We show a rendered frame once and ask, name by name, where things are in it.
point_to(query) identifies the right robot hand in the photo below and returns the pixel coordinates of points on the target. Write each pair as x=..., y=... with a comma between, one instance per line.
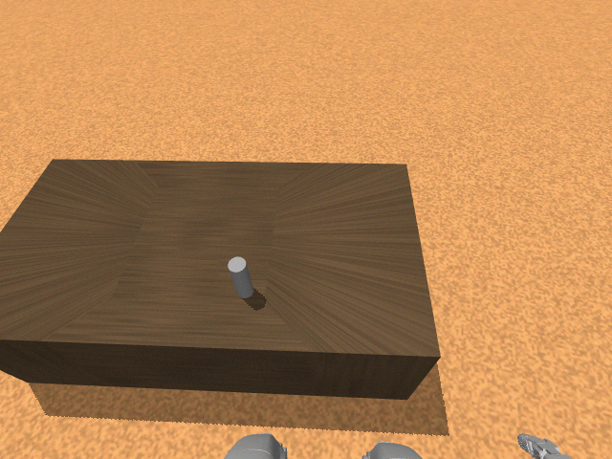
x=540, y=449

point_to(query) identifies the can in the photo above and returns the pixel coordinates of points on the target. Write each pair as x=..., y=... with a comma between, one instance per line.
x=240, y=275

